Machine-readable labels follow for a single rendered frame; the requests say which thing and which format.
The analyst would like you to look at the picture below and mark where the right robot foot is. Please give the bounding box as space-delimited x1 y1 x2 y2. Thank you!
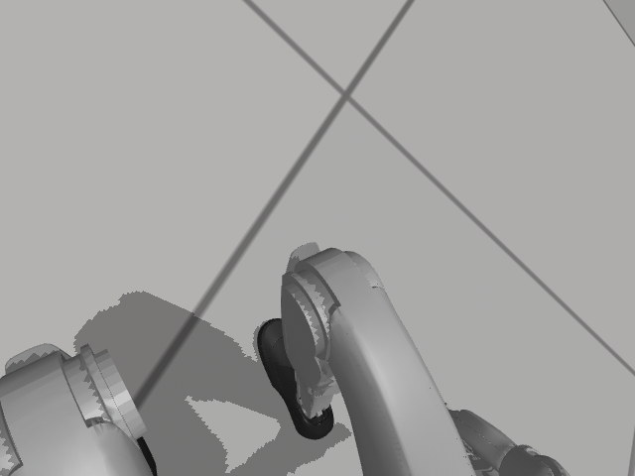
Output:
257 318 333 439

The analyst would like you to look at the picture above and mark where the right robot arm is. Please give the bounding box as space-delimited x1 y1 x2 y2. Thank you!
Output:
499 445 571 476

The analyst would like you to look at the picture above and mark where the right robot hand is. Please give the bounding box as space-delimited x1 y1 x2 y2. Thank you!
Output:
445 403 518 476

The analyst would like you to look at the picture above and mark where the left robot foot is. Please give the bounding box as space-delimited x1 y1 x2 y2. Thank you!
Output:
137 436 157 476

